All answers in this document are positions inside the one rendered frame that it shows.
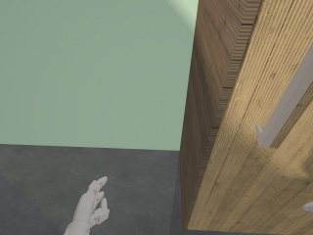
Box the handle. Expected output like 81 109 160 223
255 42 313 148

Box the wardrobe door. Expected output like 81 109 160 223
187 0 313 235

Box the robot left hand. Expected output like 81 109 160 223
72 176 110 228

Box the robot right hand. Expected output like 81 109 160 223
303 202 313 212

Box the left robot forearm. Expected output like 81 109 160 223
64 220 90 235

